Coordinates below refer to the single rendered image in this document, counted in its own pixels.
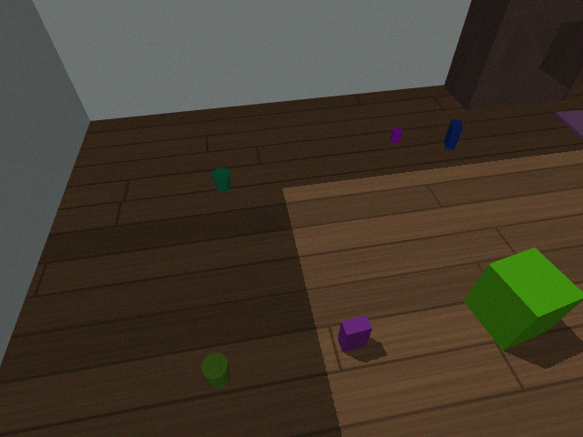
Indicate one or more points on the bookshelf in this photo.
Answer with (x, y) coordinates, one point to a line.
(513, 52)

